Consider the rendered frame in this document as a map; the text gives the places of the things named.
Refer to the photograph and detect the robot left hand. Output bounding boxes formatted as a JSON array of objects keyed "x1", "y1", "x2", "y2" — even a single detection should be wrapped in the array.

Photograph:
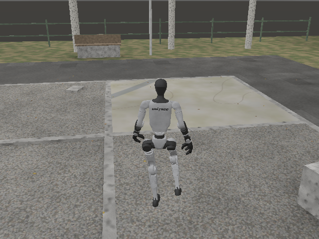
[{"x1": 133, "y1": 134, "x2": 144, "y2": 143}]

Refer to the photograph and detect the right robot upper arm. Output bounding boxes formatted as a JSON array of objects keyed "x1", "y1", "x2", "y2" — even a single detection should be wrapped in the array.
[{"x1": 171, "y1": 101, "x2": 185, "y2": 129}]

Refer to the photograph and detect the left robot forearm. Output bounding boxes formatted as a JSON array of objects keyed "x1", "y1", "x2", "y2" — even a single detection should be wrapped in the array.
[{"x1": 133, "y1": 120, "x2": 141, "y2": 136}]

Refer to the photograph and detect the left robot upper arm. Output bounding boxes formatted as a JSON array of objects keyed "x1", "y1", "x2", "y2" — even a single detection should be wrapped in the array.
[{"x1": 136, "y1": 100, "x2": 150, "y2": 127}]

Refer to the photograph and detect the left robot thigh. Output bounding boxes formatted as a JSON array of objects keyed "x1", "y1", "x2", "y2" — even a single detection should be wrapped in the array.
[{"x1": 142, "y1": 139, "x2": 158, "y2": 175}]

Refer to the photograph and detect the robot right hand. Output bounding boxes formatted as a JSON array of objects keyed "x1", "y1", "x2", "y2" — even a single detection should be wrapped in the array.
[{"x1": 181, "y1": 142, "x2": 193, "y2": 155}]

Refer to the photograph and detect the right robot forearm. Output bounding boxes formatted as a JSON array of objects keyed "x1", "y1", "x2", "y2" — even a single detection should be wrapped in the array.
[{"x1": 180, "y1": 121, "x2": 191, "y2": 143}]

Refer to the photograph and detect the robot thigh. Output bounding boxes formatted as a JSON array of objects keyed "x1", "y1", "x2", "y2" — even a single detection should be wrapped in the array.
[
  {"x1": 142, "y1": 139, "x2": 158, "y2": 175},
  {"x1": 166, "y1": 138, "x2": 177, "y2": 164}
]

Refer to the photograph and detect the right robot thigh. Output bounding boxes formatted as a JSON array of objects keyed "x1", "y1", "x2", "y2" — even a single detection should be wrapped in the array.
[{"x1": 166, "y1": 138, "x2": 177, "y2": 164}]

